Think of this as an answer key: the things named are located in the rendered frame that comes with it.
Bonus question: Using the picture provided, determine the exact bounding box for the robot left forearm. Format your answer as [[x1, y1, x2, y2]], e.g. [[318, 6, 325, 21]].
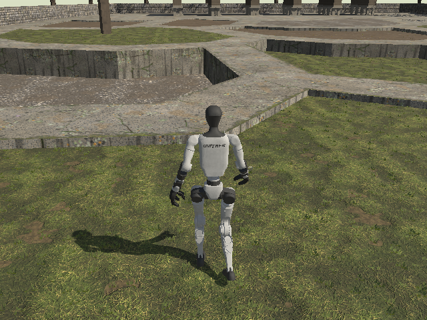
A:
[[172, 162, 187, 192]]

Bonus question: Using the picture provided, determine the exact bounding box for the right robot thigh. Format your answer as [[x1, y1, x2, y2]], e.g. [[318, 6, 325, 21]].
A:
[[219, 187, 236, 236]]

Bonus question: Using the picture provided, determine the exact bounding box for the robot right forearm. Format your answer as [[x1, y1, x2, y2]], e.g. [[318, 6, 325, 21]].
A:
[[239, 159, 249, 179]]

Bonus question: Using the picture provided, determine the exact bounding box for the robot right upper arm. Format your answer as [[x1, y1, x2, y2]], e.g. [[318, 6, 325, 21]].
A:
[[228, 134, 246, 169]]

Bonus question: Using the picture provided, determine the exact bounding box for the right robot hand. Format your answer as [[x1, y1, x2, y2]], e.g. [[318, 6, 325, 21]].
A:
[[234, 174, 249, 185]]

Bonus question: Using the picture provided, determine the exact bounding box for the robot left shin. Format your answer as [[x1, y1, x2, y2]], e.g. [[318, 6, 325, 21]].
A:
[[194, 216, 204, 258]]

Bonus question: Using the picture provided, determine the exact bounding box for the left robot hand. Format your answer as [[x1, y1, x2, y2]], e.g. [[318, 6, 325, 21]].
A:
[[169, 189, 185, 207]]

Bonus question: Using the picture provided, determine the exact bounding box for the robot left upper arm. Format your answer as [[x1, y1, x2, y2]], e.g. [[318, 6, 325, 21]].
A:
[[181, 134, 200, 172]]

